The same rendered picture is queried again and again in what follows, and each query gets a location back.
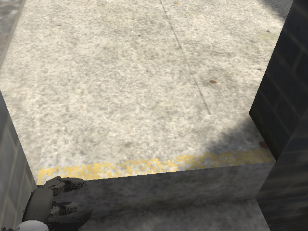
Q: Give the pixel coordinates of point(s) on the left robot forearm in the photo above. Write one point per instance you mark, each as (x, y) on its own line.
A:
(31, 225)

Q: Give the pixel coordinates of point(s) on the left robot hand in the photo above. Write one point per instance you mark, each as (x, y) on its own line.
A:
(56, 215)

